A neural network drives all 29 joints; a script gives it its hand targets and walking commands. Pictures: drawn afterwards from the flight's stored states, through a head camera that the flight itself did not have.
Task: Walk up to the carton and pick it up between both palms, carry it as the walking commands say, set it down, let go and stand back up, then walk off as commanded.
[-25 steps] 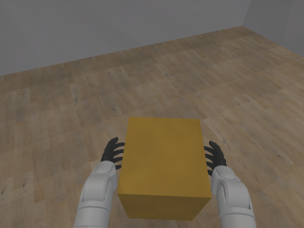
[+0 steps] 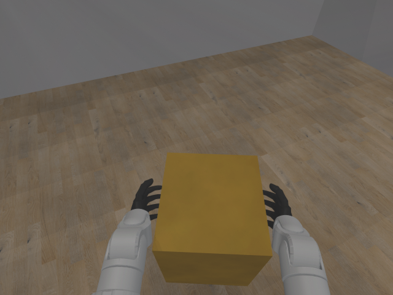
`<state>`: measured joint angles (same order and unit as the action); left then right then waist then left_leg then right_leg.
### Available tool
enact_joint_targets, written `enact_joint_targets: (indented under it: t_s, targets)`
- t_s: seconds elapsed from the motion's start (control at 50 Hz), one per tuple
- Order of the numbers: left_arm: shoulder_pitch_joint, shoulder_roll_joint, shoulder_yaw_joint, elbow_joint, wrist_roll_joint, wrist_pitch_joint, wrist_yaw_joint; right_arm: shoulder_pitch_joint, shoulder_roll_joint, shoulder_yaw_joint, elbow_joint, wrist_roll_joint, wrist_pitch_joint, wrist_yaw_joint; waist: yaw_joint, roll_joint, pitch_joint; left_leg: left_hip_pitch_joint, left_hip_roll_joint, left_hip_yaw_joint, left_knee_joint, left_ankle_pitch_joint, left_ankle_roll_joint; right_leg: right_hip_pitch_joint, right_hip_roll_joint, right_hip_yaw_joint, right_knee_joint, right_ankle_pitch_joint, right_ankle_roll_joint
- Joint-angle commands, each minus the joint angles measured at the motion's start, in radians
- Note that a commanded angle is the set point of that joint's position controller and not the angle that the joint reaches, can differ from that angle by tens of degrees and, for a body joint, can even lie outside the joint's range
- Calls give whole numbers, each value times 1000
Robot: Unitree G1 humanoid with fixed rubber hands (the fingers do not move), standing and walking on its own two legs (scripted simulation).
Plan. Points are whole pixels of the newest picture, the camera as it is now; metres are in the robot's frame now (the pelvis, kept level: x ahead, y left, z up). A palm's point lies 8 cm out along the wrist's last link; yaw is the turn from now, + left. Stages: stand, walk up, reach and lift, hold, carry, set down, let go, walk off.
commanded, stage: carry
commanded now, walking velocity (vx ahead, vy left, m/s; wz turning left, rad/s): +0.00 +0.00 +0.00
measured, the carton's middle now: (209, 222) +0.30 -0.01 -0.05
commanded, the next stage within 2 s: none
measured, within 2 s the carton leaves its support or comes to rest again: neither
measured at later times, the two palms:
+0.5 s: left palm (84, 238) +0.20 +0.22 +0.06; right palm (249, 221) +0.24 -0.07 +0.07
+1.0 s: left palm out of the picture +0.10 +0.34 +0.08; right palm (167, 239) +0.20 +0.07 +0.07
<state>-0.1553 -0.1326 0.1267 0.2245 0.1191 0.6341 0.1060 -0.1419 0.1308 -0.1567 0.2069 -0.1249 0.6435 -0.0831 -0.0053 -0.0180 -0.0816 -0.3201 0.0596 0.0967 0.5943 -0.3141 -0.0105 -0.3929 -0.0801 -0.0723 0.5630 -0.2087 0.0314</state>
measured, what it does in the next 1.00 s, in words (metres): steps to the left, turning left: right foot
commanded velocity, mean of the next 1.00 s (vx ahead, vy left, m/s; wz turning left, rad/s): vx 0.00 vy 0.18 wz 0.55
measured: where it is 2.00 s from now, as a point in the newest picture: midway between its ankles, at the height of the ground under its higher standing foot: outside the picture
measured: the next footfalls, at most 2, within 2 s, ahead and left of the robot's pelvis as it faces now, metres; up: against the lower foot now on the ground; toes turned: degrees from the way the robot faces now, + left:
right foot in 1.00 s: +0.00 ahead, +0.03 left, +0.00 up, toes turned +12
left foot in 1.34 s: -0.16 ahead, +0.43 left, +0.00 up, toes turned +44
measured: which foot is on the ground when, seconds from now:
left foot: down 0.00-1.00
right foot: down 0.00-0.66, up 0.68-0.98, down 1.00-1.00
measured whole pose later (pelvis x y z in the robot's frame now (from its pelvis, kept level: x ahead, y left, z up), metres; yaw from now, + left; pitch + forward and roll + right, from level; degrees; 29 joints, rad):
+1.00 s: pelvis -0.07 +0.13 +0.00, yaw +22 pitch +6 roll +0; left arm 0.05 -0.13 0.00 -0.51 0.02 1.15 0.18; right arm 0.03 0.13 -0.05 -0.51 -0.03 1.17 -0.14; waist -0.02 0.03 -0.12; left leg -0.44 -0.18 0.09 0.45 -0.12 0.14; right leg -0.40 -0.06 -0.14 0.67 -0.49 0.04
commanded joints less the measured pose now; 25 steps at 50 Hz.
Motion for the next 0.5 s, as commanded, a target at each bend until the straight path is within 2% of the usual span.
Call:
enact_joint_targets:
  t_s: [0.0,0.02,0.04,0.06,0.08,0.12,0.14,0.16,0.18,0.2,0.24,0.26,0.28,0.3,0.34,0.36,0.38,0.4,0.42,0.44,0.46,0.48]
  targets:
    - [-444,-647,-433,-166,-167,-40,-162,-432,632,471,-194,170,-45,148,2,9,-275,65,70,-72,-106,135,20,146,-58,54,-62,159,-46]
    - [-471,-678,-473,-277,-206,-32,-155,-449,668,507,-286,210,-34,141,3,16,-265,61,70,-75,-116,143,17,137,-60,55,-62,161,-44]
    - [-437,-665,-448,-175,-170,-24,-161,-417,653,481,-188,168,-26,146,2,28,-275,69,72,-68,-116,152,16,142,-56,47,-53,165,-41]
    - [-413,-657,-451,-175,-167,-18,-160,-400,637,480,-202,162,-22,143,4,15,-266,60,72,-66,-111,151,17,143,-61,50,-60,176,-42]
    - [-412,-609,-407,-86,-129,-22,-164,-354,611,433,-65,116,-19,149,2,6,-278,67,70,-65,-100,145,17,150,-61,55,-63,194,-45]
    - [-451,-680,-499,-353,-230,-13,-151,-410,659,534,-363,220,-12,134,1,-3,-313,58,60,-75,-89,174,15,194,-85,63,-65,240,-36]
    - [-505,-849,-665,-668,-348,39,-135,-458,836,704,-663,346,42,125,3,1,-319,34,56,-81,-73,186,13,206,-94,50,-46,234,-28]
    - [-454,-907,-711,-741,-369,106,-122,-458,879,761,-767,379,107,111,8,1,-286,5,57,-82,-51,187,15,184,-111,60,-41,220,-18]
    - [-351,-881,-678,-605,-306,171,-114,-378,843,739,-646,319,173,104,8,-17,-305,-25,53,-69,-1,194,15,207,-132,76,-36,254,-17]
    - [-291,-839,-660,-591,-276,220,-101,-320,807,736,-619,302,228,97,10,-44,-319,-70,40,-55,57,184,8,246,-165,111,-31,306,-29]
    - [-189,-777,-655,-660,-272,291,-89,-238,761,753,-697,320,305,88,16,-150,-365,-147,1,-22,112,66,8,325,-253,165,-42,361,-54]
    - [-157,-757,-654,-675,-268,328,-83,-213,746,755,-700,328,346,89,14,-179,-345,-142,-10,-5,102,-36,11,290,-286,175,-56,377,-65]
    - [-135,-745,-648,-682,-269,363,-79,-207,730,752,-713,335,381,88,12,-212,-312,-121,-17,3,54,-66,13,238,-291,155,-64,353,-67]
    - [-149,-742,-658,-718,-277,389,-76,-219,726,752,-740,342,404,89,12,-176,-275,-109,-23,1,4,-41,18,193,-280,124,-54,304,-46]
    - [-198,-748,-673,-772,-293,433,-74,-238,759,749,-748,355,447,87,14,-42,-212,-104,5,-91,-85,51,51,117,-211,33,24,146,12]
    - [-229,-766,-690,-818,-303,447,-74,-243,759,736,-771,356,459,86,18,131,-195,-79,87,-223,-103,191,88,31,-138,-42,138,38,48]
    - [-234,-779,-690,-824,-313,465,-73,-252,771,735,-786,364,474,83,22,188,-178,-59,117,-261,-96,294,117,-13,-86,-81,178,-68,64]
    - [-248,-778,-695,-835,-319,478,-71,-255,769,721,-785,358,489,82,21,204,-167,-37,128,-265,-79,377,135,-47,-55,-104,200,-145,66]
    - [-247,-771,-699,-846,-329,487,-72,-221,764,707,-778,349,499,77,15,197,-154,-42,129,-283,-79,375,146,-66,-33,-106,208,-232,57]
    - [-254,-782,-711,-849,-342,499,-74,-212,764,692,-790,340,505,73,7,207,-151,-53,118,-301,-84,374,155,-70,-23,-99,224,-255,54]
    - [-293,-807,-720,-873,-367,503,-76,-214,784,691,-794,337,508,67,6,175,-162,-63,106,-290,-54,413,158,-25,-12,-96,178,-256,47]
    - [-269,-818,-722,-877,-378,503,-78,-201,781,691,-815,338,508,60,14,150,-223,-83,85,-245,-13,420,138,49,-28,-77,131,-183,34]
